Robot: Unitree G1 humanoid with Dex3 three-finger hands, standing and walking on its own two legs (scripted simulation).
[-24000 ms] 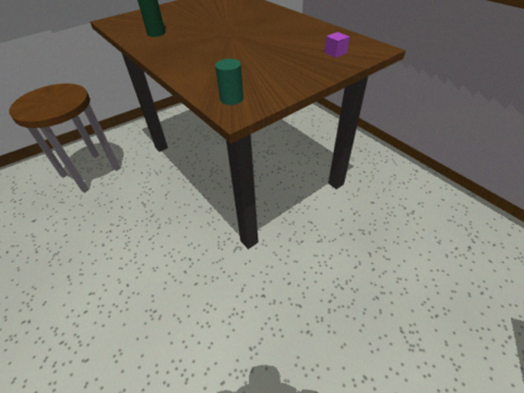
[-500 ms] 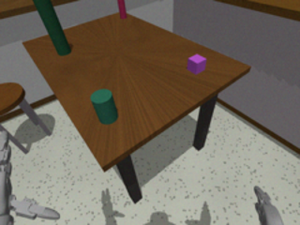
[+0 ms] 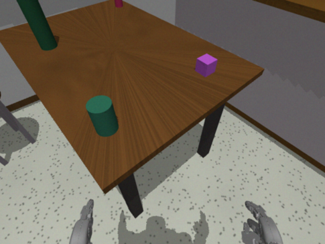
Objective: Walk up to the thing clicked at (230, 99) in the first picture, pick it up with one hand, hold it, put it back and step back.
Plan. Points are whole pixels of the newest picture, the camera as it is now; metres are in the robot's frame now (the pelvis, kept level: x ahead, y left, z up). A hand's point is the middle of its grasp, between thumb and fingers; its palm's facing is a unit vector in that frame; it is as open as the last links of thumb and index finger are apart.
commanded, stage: home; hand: left
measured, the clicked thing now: (103, 116) +0.47 +0.22 +0.02
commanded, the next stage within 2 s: none
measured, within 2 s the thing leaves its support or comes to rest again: neither
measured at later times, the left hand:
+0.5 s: hand out of the picture +0.15 +0.19 -0.12, palm faces -0.03 -0.95 -0.30, open 17.6 cm
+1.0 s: hand out of the picture +0.01 +0.26 -0.15, palm faces -0.04 -0.93 -0.37, open 17.6 cm
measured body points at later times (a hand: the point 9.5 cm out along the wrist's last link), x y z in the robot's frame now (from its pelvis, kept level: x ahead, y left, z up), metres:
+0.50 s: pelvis +0.00 -0.01 +0.00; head +0.00 -0.02 +0.45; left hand +0.15 +0.24 -0.10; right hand +0.12 -0.27 -0.12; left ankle +0.02 +0.13 -0.74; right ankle -0.04 -0.14 -0.74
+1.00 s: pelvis -0.02 +0.00 +0.00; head -0.02 -0.01 +0.45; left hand +0.01 +0.31 -0.13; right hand +0.04 -0.30 -0.13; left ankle +0.02 +0.13 -0.74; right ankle -0.04 -0.14 -0.74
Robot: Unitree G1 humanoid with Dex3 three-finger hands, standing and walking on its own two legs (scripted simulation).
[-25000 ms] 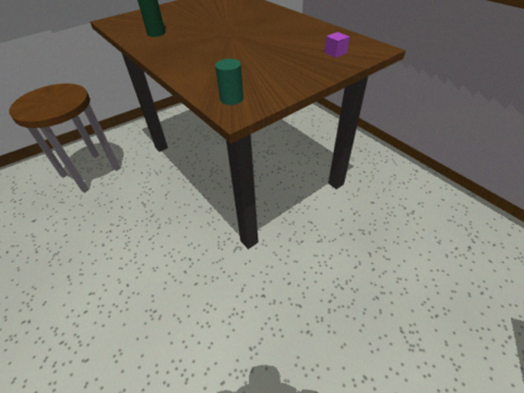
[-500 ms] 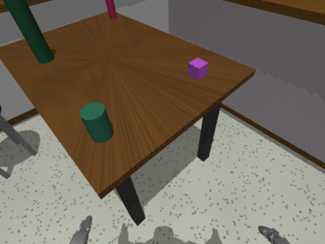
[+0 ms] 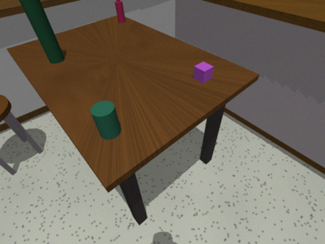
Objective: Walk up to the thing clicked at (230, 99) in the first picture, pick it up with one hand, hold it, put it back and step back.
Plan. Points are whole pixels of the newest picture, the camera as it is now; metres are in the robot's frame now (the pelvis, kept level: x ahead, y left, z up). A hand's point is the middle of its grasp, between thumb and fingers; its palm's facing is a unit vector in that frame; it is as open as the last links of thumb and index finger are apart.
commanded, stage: home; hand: left
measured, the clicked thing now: (106, 120) +0.49 +0.22 +0.02
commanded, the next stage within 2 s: stand in 1.18 s
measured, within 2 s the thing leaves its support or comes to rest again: neither
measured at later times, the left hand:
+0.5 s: hand out of the picture +0.07 +0.26 -0.15, palm faces -0.03 -0.93 -0.36, open 17.6 cm
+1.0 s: hand out of the picture +0.08 +0.26 -0.15, palm faces -0.03 -0.94 -0.35, open 17.6 cm
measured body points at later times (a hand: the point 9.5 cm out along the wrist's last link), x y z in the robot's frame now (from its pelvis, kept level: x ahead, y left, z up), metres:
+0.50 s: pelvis +0.01 +0.00 +0.00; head +0.01 +0.00 +0.45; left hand +0.08 +0.31 -0.13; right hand +0.09 -0.30 -0.13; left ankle +0.05 +0.13 -0.74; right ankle -0.02 -0.14 -0.74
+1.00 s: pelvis +0.01 +0.00 +0.00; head +0.02 +0.00 +0.45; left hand +0.08 +0.31 -0.13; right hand +0.09 -0.30 -0.13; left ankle +0.05 +0.13 -0.74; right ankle -0.02 -0.14 -0.74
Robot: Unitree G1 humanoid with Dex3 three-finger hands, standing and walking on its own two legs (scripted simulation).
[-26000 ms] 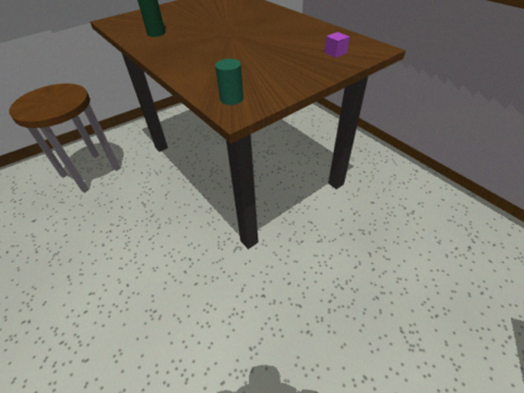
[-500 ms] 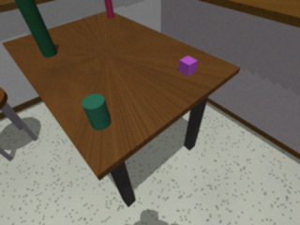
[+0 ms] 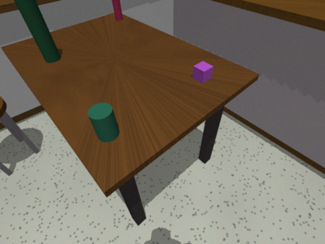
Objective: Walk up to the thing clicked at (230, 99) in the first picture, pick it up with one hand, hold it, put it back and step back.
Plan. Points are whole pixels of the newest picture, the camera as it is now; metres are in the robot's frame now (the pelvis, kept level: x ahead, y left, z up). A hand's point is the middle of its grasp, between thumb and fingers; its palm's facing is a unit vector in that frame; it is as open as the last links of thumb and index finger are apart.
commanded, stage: home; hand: left
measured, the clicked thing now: (104, 122) +0.48 +0.22 +0.01
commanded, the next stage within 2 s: stand in 0.18 s
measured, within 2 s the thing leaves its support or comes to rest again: neither
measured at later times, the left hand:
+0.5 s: hand out of the picture +0.06 +0.26 -0.16, palm faces -0.02 -0.94 -0.35, open 15.3 cm
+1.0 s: hand out of the picture +0.07 +0.25 -0.16, palm faces -0.01 -0.94 -0.34, open 7.5 cm
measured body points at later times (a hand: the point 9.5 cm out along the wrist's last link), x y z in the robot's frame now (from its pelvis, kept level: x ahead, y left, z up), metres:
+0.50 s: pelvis +0.00 +0.00 +0.00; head +0.01 +0.00 +0.45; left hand +0.06 +0.30 -0.13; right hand +0.07 -0.30 -0.13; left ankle +0.03 +0.13 -0.75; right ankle -0.03 -0.14 -0.75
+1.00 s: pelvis +0.00 +0.00 +0.00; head +0.01 +0.00 +0.45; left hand +0.07 +0.30 -0.13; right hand +0.08 -0.30 -0.13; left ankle +0.03 +0.13 -0.75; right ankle -0.03 -0.14 -0.75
